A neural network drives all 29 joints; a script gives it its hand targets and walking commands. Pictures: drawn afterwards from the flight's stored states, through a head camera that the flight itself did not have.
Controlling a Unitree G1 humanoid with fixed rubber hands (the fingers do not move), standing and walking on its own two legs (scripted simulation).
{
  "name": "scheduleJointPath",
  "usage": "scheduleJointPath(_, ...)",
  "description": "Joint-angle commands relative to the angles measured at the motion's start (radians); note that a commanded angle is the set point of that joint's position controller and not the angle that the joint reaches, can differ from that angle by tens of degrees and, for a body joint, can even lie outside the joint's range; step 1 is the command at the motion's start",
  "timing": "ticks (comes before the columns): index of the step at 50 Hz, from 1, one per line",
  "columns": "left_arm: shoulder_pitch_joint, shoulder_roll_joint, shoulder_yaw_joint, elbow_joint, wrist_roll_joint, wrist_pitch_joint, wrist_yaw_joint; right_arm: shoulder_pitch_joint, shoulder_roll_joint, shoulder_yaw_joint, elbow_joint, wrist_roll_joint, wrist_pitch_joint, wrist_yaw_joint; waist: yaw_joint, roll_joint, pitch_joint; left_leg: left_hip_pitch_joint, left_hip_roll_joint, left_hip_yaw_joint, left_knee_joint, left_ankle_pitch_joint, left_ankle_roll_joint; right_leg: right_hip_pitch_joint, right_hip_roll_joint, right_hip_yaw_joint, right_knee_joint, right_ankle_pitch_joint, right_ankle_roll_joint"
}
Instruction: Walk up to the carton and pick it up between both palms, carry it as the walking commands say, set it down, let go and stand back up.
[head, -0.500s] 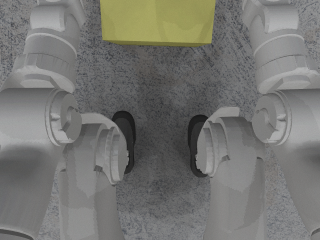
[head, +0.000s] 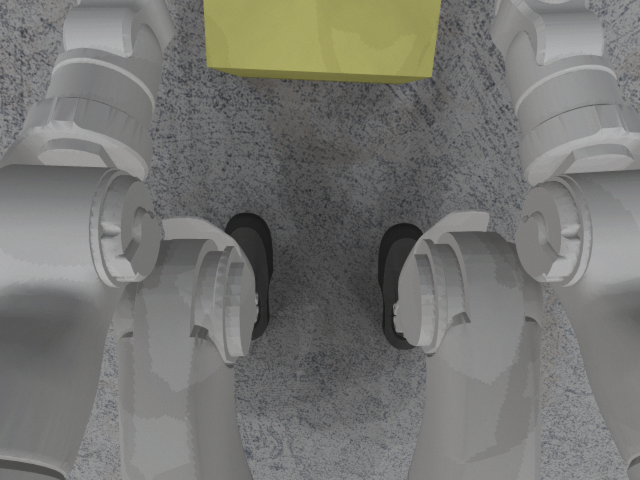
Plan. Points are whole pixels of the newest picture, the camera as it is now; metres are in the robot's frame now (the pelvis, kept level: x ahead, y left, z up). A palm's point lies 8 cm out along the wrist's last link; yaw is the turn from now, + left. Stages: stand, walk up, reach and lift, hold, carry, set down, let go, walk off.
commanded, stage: set down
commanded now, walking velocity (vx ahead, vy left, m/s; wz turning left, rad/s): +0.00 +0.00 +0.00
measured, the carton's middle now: out of the picture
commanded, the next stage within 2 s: let go in 1.88 s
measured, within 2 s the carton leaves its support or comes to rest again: neither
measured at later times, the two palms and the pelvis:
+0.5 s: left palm out of the picture +0.55 +0.18 -0.16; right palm out of the picture +0.55 -0.19 -0.17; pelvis +0.00 +0.00 +0.00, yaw +0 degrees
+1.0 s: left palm out of the picture +0.55 +0.18 -0.02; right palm out of the picture +0.56 -0.21 -0.02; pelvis +0.01 +0.00 +0.09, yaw +0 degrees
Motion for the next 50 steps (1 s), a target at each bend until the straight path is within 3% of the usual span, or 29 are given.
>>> scheduleJointPath(1, -0.183, 0.091, -0.031, -0.076, -0.042, -0.031, 0.022, -0.255, -0.132, 0.034, -0.081, 0.049, -0.035, -0.024, -0.005, -0.061, -1.110, 0.534, -0.011, 0.040, -0.104, 0.334, 0.002, 0.419, -0.013, -0.017, -0.202, 0.344, 0.013)
scheduleJointPath(7, -0.183, 0.115, -0.068, -0.091, -0.090, -0.040, 0.022, -0.252, -0.150, 0.069, -0.072, 0.104, -0.044, -0.019, 0.005, -0.061, -1.132, 0.508, 0.005, 0.041, -0.096, 0.345, 0.006, 0.417, -0.020, -0.006, -0.191, 0.369, 0.009)
scheduleJointPath(16, -0.154, 0.146, -0.059, -0.118, -0.086, -0.035, 0.009, -0.212, -0.176, 0.061, -0.055, 0.111, -0.038, 0.000, 0.013, -0.050, -1.121, 0.496, 0.014, 0.042, -0.097, 0.330, 0.009, 0.376, -0.021, -0.008, -0.188, 0.345, 0.002)
scheduleJointPath(26, -0.130, 0.175, -0.059, -0.299, -0.103, 0.005, 0.035, -0.199, -0.205, 0.071, -0.233, 0.129, -0.008, -0.031, 0.019, -0.055, -1.502, 0.709, -0.007, 0.075, -0.136, 0.387, 0.009, 0.569, -0.003, -0.046, -0.231, 0.401, 0.011)
scheduleJointPath(36, -0.059, 0.135, 0.004, -0.338, -0.038, 0.054, 0.039, -0.130, -0.179, 0.020, -0.238, 0.079, 0.034, -0.031, 0.016, -0.056, -1.446, 0.657, -0.021, 0.090, -0.266, 0.290, 0.008, 0.517, 0.008, -0.055, -0.354, 0.316, 0.007)
scheduleJointPath(50, 0.033, 0.120, 0.051, -0.436, 0.004, 0.105, 0.018, -0.061, -0.156, -0.033, -0.331, 0.037, 0.087, -0.005, 0.017, -0.072, -1.584, 0.712, -0.044, 0.103, -0.478, 0.314, 0.005, 0.625, 0.028, -0.066, -0.562, 0.349, 0.019)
